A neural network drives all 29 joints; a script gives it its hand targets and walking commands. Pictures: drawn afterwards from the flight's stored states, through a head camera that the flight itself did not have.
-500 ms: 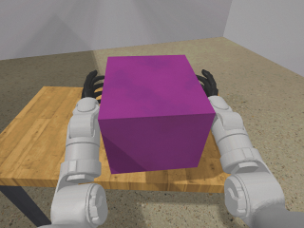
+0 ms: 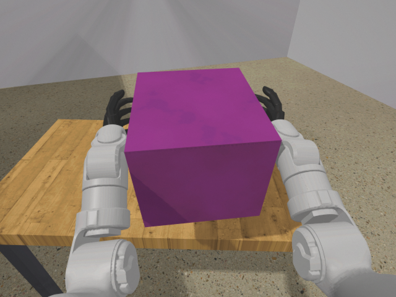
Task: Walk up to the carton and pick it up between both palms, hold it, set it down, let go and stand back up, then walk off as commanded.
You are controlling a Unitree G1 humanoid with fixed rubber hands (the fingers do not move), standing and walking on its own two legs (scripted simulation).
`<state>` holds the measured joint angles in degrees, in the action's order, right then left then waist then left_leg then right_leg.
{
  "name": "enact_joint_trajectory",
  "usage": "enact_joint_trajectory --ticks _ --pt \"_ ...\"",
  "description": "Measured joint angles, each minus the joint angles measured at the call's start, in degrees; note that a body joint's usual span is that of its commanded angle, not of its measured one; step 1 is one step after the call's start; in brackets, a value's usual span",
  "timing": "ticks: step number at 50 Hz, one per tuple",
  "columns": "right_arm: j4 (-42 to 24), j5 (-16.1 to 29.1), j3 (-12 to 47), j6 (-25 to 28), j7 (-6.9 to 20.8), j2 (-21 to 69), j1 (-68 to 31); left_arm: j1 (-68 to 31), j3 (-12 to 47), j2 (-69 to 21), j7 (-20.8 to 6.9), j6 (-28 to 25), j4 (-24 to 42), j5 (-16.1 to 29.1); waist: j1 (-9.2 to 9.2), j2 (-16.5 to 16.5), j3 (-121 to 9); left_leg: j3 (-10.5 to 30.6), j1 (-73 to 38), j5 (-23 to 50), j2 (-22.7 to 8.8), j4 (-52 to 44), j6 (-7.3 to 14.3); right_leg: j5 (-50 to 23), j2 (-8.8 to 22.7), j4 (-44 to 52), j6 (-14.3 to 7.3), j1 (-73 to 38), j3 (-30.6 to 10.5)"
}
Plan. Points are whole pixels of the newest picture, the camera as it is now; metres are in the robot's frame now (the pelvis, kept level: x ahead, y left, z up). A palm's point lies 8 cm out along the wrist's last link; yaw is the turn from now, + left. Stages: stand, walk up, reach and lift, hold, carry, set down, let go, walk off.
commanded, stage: hold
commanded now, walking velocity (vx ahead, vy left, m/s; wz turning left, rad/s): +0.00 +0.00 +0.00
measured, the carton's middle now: (195, 140) +0.36 +0.02 +0.19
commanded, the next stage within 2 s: none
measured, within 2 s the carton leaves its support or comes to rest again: neither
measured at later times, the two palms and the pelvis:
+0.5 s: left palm (113, 128) +0.36 +0.18 +0.22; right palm (271, 123) +0.37 -0.13 +0.22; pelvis +0.00 +0.00 +0.00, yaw +0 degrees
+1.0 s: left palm (113, 126) +0.36 +0.18 +0.23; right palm (271, 121) +0.37 -0.13 +0.23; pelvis +0.00 +0.00 +0.00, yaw +0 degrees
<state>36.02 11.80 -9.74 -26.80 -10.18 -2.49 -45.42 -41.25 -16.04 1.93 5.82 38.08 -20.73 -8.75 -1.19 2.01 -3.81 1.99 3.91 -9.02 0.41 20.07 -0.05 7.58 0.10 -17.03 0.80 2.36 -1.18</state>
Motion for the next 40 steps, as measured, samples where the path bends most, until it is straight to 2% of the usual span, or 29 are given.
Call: enact_joint_trajectory --ticks 34,40 --pt "-0.02 0.20 0.00 -1.58 -0.23 -0.25 -1.45 -1.16 -1.12 0.00 -0.48 2.03 0.81 0.00 0.00 -0.36 -0.07 0.00 1.17 0.15 0.00 0.00 0.00 -0.16 0.00 0.00 0.00 1.17 0.00" --pt "-1.36 1.53 0.00 -1.54 -0.49 -0.35 -1.45 -0.94 -0.63 0.00 -0.10 2.65 3.02 0.00 -0.01 -0.56 -0.12 0.00 1.16 0.15 0.00 0.00 0.00 -0.16 0.00 0.00 0.00 1.16 0.00"
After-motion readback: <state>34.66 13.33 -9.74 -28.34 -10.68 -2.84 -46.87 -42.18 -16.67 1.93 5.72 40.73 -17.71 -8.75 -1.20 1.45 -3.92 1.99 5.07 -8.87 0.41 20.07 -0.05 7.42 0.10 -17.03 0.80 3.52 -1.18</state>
